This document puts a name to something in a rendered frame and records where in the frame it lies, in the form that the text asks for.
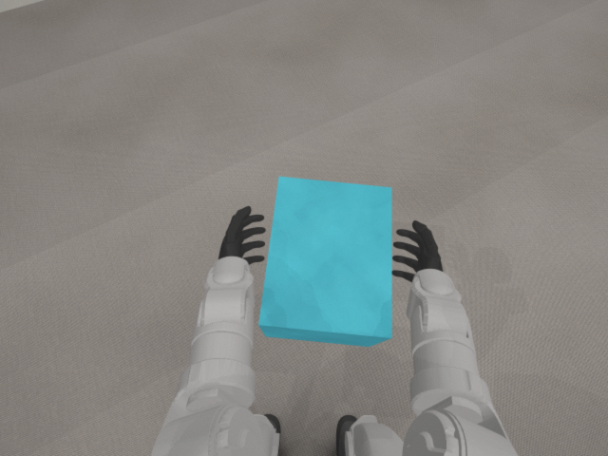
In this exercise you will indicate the left robot upper arm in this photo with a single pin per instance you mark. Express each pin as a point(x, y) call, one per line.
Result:
point(226, 430)

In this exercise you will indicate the robot right forearm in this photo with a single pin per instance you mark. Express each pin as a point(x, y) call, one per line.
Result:
point(446, 374)

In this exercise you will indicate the robot left forearm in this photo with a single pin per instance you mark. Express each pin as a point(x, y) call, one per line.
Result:
point(219, 369)

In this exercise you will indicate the carton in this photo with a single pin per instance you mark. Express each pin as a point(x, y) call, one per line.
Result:
point(328, 276)

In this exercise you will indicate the robot right foot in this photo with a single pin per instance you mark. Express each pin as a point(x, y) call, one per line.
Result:
point(343, 425)

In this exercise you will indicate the right robot upper arm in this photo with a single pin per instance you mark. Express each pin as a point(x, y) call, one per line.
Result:
point(439, 432)

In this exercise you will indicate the robot left hand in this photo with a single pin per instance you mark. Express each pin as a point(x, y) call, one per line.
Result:
point(232, 246)

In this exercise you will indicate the left robot thigh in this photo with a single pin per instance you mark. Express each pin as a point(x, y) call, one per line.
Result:
point(270, 438)

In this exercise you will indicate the robot right hand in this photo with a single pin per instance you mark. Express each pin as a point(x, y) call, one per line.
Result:
point(427, 254)

